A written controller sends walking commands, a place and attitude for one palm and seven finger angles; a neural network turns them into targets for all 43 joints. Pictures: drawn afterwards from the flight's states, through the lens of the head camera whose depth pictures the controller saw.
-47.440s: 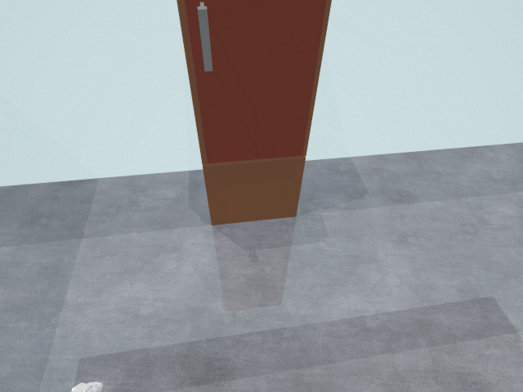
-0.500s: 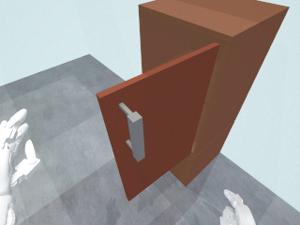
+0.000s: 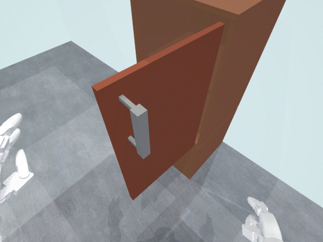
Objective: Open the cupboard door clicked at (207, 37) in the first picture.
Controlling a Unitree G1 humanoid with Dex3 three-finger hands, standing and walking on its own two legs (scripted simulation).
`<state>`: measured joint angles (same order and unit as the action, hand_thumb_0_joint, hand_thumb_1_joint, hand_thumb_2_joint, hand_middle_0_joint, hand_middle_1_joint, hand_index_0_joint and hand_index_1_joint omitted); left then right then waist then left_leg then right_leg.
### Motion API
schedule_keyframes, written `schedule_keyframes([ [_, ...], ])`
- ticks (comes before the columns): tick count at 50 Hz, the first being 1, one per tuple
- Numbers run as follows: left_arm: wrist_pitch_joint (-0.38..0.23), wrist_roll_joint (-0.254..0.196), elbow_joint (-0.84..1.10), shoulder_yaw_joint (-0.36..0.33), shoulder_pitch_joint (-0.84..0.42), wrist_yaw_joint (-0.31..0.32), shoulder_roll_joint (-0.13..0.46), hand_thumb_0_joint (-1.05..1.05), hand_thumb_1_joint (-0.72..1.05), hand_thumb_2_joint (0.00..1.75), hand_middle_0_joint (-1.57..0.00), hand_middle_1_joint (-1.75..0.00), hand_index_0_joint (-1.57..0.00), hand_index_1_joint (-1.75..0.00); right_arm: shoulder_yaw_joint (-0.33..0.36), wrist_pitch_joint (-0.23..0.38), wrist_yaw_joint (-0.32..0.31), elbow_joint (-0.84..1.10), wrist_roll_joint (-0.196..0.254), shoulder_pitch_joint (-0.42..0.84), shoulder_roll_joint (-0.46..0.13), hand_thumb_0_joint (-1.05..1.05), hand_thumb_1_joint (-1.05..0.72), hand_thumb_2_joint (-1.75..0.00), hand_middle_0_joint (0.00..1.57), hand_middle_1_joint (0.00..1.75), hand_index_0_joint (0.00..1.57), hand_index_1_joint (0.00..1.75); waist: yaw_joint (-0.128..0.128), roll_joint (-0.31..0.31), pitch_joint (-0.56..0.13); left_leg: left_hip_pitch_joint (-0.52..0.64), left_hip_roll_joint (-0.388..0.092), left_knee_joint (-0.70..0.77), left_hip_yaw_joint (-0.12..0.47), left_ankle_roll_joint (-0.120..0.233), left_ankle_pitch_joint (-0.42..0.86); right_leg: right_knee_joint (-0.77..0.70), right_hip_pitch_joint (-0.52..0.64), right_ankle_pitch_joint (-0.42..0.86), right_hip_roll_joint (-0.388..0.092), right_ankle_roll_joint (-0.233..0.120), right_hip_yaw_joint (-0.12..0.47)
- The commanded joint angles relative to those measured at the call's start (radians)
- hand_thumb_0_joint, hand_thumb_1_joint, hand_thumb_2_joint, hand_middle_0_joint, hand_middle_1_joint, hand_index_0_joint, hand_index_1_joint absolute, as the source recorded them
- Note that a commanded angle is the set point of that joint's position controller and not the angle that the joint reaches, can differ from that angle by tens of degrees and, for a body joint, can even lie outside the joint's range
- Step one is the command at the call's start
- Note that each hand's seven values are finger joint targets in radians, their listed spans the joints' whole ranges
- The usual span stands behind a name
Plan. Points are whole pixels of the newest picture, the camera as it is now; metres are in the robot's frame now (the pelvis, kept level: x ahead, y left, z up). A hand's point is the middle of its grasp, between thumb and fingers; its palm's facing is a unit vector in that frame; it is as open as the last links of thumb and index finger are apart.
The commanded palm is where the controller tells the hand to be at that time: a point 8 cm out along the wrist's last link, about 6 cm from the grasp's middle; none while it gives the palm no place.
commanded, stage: step back with the hand held close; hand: left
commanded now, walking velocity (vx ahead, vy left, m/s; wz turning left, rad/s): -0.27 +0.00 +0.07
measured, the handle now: (135, 128) +0.33 +0.09 +0.13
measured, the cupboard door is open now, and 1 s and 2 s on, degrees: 86 86 86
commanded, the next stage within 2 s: stop stepping back and stand still in 0.76 s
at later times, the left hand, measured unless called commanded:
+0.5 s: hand out of the picture +0.11 +0.30 +0.15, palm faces +0.47 -0.79 -0.41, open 7.4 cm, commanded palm +0.04 +0.34 +0.18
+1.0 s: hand out of the picture +0.02 +0.29 +0.16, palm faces +0.32 -0.85 -0.43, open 7.4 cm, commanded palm -0.03 +0.34 +0.18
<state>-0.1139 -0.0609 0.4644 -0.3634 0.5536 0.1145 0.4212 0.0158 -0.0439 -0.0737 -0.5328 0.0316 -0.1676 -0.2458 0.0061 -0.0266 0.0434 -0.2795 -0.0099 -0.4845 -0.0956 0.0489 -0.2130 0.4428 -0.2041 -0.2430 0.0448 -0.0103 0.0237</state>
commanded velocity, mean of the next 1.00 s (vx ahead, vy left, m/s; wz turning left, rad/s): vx -0.24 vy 0.00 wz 0.04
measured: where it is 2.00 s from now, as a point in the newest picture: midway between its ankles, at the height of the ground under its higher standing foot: outside the picture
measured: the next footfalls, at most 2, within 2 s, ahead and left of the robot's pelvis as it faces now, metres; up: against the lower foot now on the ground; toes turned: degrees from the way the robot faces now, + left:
right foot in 0.86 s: -0.26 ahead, -0.06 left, +0.00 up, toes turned -2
left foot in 0.98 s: -0.02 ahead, +0.10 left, +0.00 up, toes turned -5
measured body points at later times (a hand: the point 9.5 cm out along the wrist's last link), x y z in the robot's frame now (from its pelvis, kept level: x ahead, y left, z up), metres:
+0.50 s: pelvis -0.09 +0.04 -0.02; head -0.07 +0.06 +0.43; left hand +0.08 +0.34 +0.17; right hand +0.07 -0.20 -0.10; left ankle +0.00 +0.10 -0.74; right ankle -0.01 -0.11 -0.73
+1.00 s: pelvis -0.19 +0.05 -0.02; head -0.20 +0.08 +0.43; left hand -0.01 +0.34 +0.19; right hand -0.05 -0.19 -0.09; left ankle -0.06 +0.11 -0.74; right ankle -0.30 -0.06 -0.74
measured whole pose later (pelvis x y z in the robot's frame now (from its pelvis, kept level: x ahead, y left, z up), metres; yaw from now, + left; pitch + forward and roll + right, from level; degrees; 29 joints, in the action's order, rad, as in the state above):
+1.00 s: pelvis -0.19 +0.05 -0.02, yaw -4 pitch -1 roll -3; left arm -0.20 -0.08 0.57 -0.43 0.57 0.11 0.47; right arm -0.03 0.07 -0.06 -0.64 0.01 -0.22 -0.19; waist 0.00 0.02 -0.02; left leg -0.45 0.03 -0.56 -0.01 0.05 -0.07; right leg 0.53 -0.06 -0.44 0.05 0.00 0.00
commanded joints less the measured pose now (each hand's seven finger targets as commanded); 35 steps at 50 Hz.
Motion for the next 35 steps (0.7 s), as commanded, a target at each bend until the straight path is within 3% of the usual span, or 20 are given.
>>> schedule_keyframes([
  [1,-0.088,-0.006,0.269,-0.198,0.018,0.046,0.204,0.0,0.9,0.9,-0.2,-0.3,-0.2,-0.3,0.042,0.055,-0.007,0.171,-0.002,0.066,-0.103,0.0,-0.9,-0.9,0.2,0.3,0.2,0.3,0.011,-0.073,-0.209,0.076,-0.118,0.04,0.151,0.002,0.291,0.028,0.02,0.332,-0.101,0.006,0.083],
  [5,-0.104,-0.001,0.253,-0.206,0.046,0.051,0.183,0.0,0.9,0.9,-0.2,-0.3,-0.2,-0.3,0.043,0.078,-0.005,0.169,-0.006,0.053,-0.111,0.0,-0.9,-0.9,0.2,0.3,0.2,0.3,0.009,-0.108,-0.176,-0.08,-0.156,0.117,0.197,0.022,0.07,0.095,0.058,0.149,-0.067,0.007,0.064],
  [8,-0.116,0.009,0.234,-0.216,0.031,0.055,0.173,0.0,0.9,0.9,-0.2,-0.3,-0.2,-0.3,0.046,0.102,-0.009,0.165,-0.012,0.047,-0.12,0.0,-0.9,-0.9,0.2,0.3,0.2,0.3,0.008,-0.131,-0.134,-0.261,-0.184,0.191,0.235,0.046,-0.212,0.166,0.12,0.055,-0.048,0.011,0.043],
  [11,-0.126,0.019,0.23,-0.203,-0.003,0.055,0.15,0.0,0.9,0.9,-0.2,-0.3,-0.2,-0.3,0.046,0.125,-0.008,0.158,-0.012,0.033,-0.119,0.0,-0.9,-0.9,0.2,0.3,0.2,0.3,0.0,-0.103,-0.098,-0.369,-0.188,0.212,0.251,0.053,-0.397,0.185,0.134,-0.025,-0.048,0.001,0.045],
  [13,-0.13,0.025,0.246,-0.205,-0.042,0.057,0.162,0.0,0.9,0.9,-0.2,-0.3,-0.2,-0.3,0.051,0.135,-0.011,0.151,-0.014,0.029,-0.123,0.0,-0.9,-0.9,0.2,0.3,0.2,0.3,-0.002,-0.04,-0.093,-0.349,-0.154,0.162,0.229,0.039,-0.434,0.125,0.073,-0.117,-0.066,-0.015,0.083],
  [15,-0.132,0.028,0.24,-0.179,-0.065,0.062,0.145,0.0,0.9,0.9,-0.2,-0.3,-0.2,-0.3,0.049,0.141,-0.008,0.14,-0.02,0.015,-0.11,0.0,-0.9,-0.9,0.2,0.3,0.2,0.3,-0.011,0.038,-0.066,-0.258,-0.09,0.048,0.195,0.006,-0.414,-0.019,-0.095,-0.297,-0.127,-0.055,0.166],
  [16,-0.135,0.03,0.244,-0.171,-0.078,0.067,0.148,0.0,0.9,0.9,-0.2,-0.3,-0.2,-0.3,0.05,0.143,-0.006,0.128,-0.025,0.01,-0.106,0.0,-0.9,-0.9,0.2,0.3,0.2,0.3,-0.016,0.093,-0.058,-0.164,-0.053,-0.067,0.172,-0.012,-0.349,-0.114,-0.217,-0.366,-0.182,-0.084,0.235],
  [18,-0.145,0.029,0.246,-0.172,-0.095,0.078,0.163,0.0,0.9,0.9,-0.2,-0.3,-0.2,-0.3,0.05,0.147,0.001,0.091,-0.03,-0.009,-0.102,0.0,-0.9,-0.9,0.2,0.3,0.2,0.3,-0.025,0.172,-0.093,0.016,0.005,-0.329,0.129,-0.039,-0.203,-0.199,-0.374,-0.297,-0.313,-0.144,0.334],
  [19,-0.144,0.029,0.254,-0.155,-0.1,0.081,0.151,0.0,0.9,0.9,-0.2,-0.3,-0.2,-0.3,0.041,0.148,0.005,0.086,-0.028,-0.013,-0.086,0.0,-0.9,-0.9,0.2,0.3,0.2,0.3,-0.031,0.199,-0.116,0.028,0.003,-0.35,0.137,-0.035,-0.178,-0.161,-0.332,-0.164,-0.329,-0.138,0.283],
  [20,-0.141,0.027,0.253,-0.172,-0.102,0.083,0.164,0.0,0.9,0.9,-0.2,-0.3,-0.2,-0.3,0.037,0.148,0.003,0.088,-0.027,-0.003,-0.084,0.0,-0.9,-0.9,0.2,0.3,0.2,0.3,-0.03,0.197,-0.12,0.041,-0.005,-0.292,0.146,-0.031,-0.176,-0.121,-0.319,-0.101,-0.309,-0.12,0.243],
  [21,-0.143,0.026,0.276,-0.178,-0.122,0.083,0.174,0.0,0.9,0.9,-0.2,-0.3,-0.2,-0.3,0.035,0.148,0.0,0.089,-0.027,0.003,-0.092,0.0,-0.9,-0.9,0.2,0.3,0.2,0.3,-0.032,0.144,-0.101,0.036,-0.016,-0.154,0.158,-0.028,-0.162,-0.065,-0.299,-0.093,-0.264,-0.09,0.184],
  [22,-0.149,0.025,0.3,-0.186,-0.134,0.08,0.18,0.0,0.9,0.9,-0.2,-0.3,-0.2,-0.3,0.034,0.15,-0.007,0.1,-0.028,0.022,-0.108,0.0,-0.9,-0.9,0.2,0.3,0.2,0.3,-0.027,0.003,-0.059,-0.024,-0.062,0.021,0.23,-0.004,-0.197,0.03,-0.294,-0.14,-0.164,-0.042,0.124],
  [23,-0.164,0.03,0.33,-0.212,-0.131,0.085,0.203,0.0,0.9,0.9,-0.2,-0.3,-0.2,-0.3,0.041,0.16,-0.018,0.112,-0.031,0.048,-0.132,0.0,-0.9,-0.9,0.2,0.3,0.2,0.3,-0.014,-0.22,-0.045,-0.147,-0.19,0.189,0.379,0.04,-0.285,0.197,-0.219,-0.171,-0.064,0.008,0.04],
  [24,-0.18,0.035,0.336,-0.24,-0.108,0.087,0.195,0.0,0.9,0.9,-0.2,-0.3,-0.2,-0.3,0.035,0.178,-0.017,0.109,-0.041,0.04,-0.117,0.0,-0.9,-0.9,0.2,0.3,0.2,0.3,-0.01,-0.362,-0.117,-0.328,-0.333,0.388,0.572,0.099,-0.501,0.512,-0.016,-0.227,0.027,0.028,-0.001],
  [25,-0.188,0.035,0.34,-0.255,-0.117,0.085,0.21,0.0,0.9,0.9,-0.2,-0.3,-0.2,-0.3,0.042,0.193,-0.01,0.102,-0.043,0.024,-0.092,0.0,-0.9,-0.9,0.2,0.3,0.2,0.3,-0.012,-0.279,-0.14,-0.373,-0.358,0.423,0.561,0.115,-0.517,0.723,0.024,-0.253,0.04,0.019,0.043],
  [27,-0.185,0.02,0.299,-0.234,-0.084,0.083,0.172,0.0,0.9,0.9,-0.2,-0.3,-0.2,-0.3,0.052,0.206,0.01,0.071,-0.044,0.024,-0.084,0.0,-0.9,-0.9,0.2,0.3,0.2,0.3,-0.004,-0.11,-0.139,-0.204,-0.293,0.315,0.436,0.096,-0.299,0.734,-0.124,-0.256,0.03,0.015,0.048],
  [28,-0.183,0.013,0.288,-0.222,-0.052,0.084,0.161,0.0,0.9,0.9,-0.2,-0.3,-0.2,-0.3,0.053,0.211,0.014,0.067,-0.043,0.037,-0.084,0.0,-0.9,-0.9,0.2,0.3,0.2,0.3,0.005,-0.091,-0.156,-0.132,-0.278,0.285,0.384,0.087,-0.225,0.689,-0.15,-0.25,0.02,0.017,0.037],
  [30,-0.168,0.004,0.291,-0.161,-0.015,0.078,0.114,0.0,0.9,0.9,-0.2,-0.3,-0.2,-0.3,0.04,0.211,0.027,0.045,-0.042,0.034,-0.072,0.0,-0.9,-0.9,0.2,0.3,0.2,0.3,-0.002,-0.133,-0.167,-0.049,-0.248,0.326,0.344,0.062,-0.19,0.573,-0.146,-0.274,0.024,0.018,-0.009],
  [33,-0.152,0.001,0.297,-0.13,-0.054,0.072,0.121,0.0,0.9,0.9,-0.2,-0.3,-0.2,-0.3,0.031,0.214,0.03,0.033,-0.047,0.037,-0.075,0.0,-0.9,-0.9,0.2,0.3,0.2,0.3,-0.005,-0.229,-0.171,0.014,-0.214,0.402,0.294,0.01,-0.222,0.385,-0.071,-0.304,0.051,0.006,-0.071],
  [35,-0.149,-0.009,0.287,-0.124,-0.061,0.065,0.129,0.0,0.9,0.9,-0.2,-0.3,-0.2,-0.3,0.024,0.214,0.032,0.028,-0.05,0.025,-0.071,0.0,-0.9,-0.9,0.2,0.3,0.2,0.3,0.0,-0.217,-0.212,0.08,-0.189,0.415,0.267,-0.026,-0.171,0.232,-0.016,-0.322,0.069,-0.009,-0.095],
])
